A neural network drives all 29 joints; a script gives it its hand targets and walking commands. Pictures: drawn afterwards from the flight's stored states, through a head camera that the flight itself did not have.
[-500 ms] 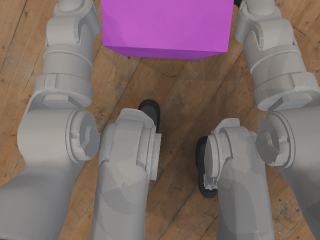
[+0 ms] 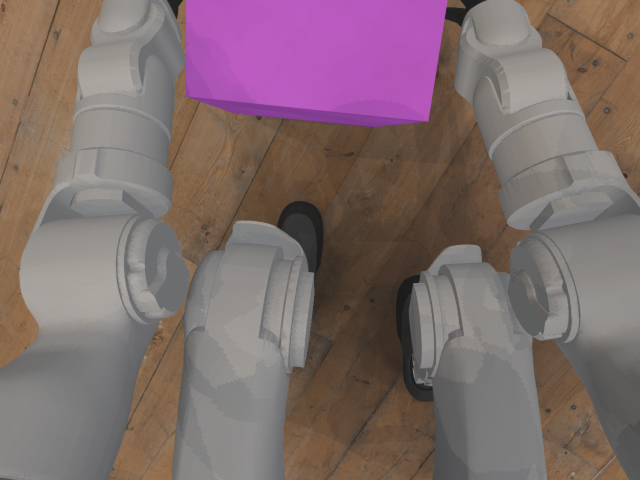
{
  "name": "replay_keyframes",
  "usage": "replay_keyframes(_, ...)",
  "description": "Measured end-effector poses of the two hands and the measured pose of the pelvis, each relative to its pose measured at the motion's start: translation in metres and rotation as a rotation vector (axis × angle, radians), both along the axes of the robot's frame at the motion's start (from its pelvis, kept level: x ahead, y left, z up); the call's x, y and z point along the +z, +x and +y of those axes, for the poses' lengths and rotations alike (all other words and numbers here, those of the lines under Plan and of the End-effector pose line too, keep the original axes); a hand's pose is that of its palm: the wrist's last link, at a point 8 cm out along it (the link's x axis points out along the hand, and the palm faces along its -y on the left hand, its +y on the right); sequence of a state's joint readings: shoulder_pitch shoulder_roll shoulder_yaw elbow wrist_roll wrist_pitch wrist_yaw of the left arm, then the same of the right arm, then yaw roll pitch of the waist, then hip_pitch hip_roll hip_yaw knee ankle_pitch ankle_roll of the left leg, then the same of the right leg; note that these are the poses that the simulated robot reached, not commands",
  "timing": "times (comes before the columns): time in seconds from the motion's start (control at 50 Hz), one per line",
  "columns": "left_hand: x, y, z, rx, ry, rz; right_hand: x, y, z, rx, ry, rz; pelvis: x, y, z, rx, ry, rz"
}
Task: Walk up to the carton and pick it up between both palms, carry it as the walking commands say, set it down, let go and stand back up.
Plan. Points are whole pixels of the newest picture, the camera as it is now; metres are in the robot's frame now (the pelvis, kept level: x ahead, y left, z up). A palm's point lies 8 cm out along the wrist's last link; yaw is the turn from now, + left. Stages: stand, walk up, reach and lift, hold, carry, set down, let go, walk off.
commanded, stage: set down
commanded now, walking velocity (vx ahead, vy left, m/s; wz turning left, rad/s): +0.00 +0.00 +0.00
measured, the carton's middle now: (314, 13) +0.54 +0.13 -0.23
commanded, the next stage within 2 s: none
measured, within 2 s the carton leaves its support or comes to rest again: rests again in 1.18 s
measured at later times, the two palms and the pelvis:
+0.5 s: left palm out of the picture +0.52 +0.25 -0.14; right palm (488, 14) +0.54 -0.04 -0.18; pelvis +0.02 +0.00 +0.00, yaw +0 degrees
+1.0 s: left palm out of the picture +0.52 +0.27 -0.15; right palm (500, 3) +0.55 -0.05 -0.18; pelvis +0.00 +0.01 +0.00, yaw +1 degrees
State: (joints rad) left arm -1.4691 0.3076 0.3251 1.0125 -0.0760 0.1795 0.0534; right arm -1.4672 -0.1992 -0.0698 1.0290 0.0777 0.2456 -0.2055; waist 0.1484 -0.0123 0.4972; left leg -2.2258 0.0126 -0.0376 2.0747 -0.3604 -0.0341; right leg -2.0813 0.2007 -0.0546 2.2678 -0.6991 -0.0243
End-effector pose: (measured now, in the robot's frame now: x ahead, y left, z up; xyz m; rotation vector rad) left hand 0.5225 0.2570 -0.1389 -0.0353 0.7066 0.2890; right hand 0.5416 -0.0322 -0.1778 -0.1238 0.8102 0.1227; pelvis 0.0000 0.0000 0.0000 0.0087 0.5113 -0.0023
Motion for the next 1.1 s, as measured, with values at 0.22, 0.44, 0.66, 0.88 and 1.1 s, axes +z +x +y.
replay_keyframes(0.22,0.001,0.001,-0.007,-0.018,0.009,0.027,-0.002,-0.004,-0.008,0.008,0.007,0.027,-0.005,0.009,0.006,0.002,0.001,0.106)
replay_keyframes(0.44,-0.002,-0.001,-0.005,-0.023,0.010,0.030,-0.003,-0.003,-0.008,0.018,0.025,0.028,-0.003,0.015,0.005,0.001,0.006,0.140)
replay_keyframes(0.66,-0.006,-0.003,-0.002,-0.023,0.007,0.031,-0.004,-0.003,-0.007,0.023,0.037,0.017,-0.004,0.015,0.004,0.001,0.011,0.134)
replay_keyframes(0.88,-0.009,-0.004,0.001,-0.007,-0.014,0.024,-0.006,-0.004,-0.008,0.046,0.041,-0.017,-0.002,0.009,0.005,0.003,0.012,0.107)
replay_keyframes(1.1,-0.018,-0.008,0.020,0.043,0.025,0.024,0.003,0.016,-0.033,0.004,-0.004,-0.098,0.006,0.005,0.013,0.013,0.007,0.117)
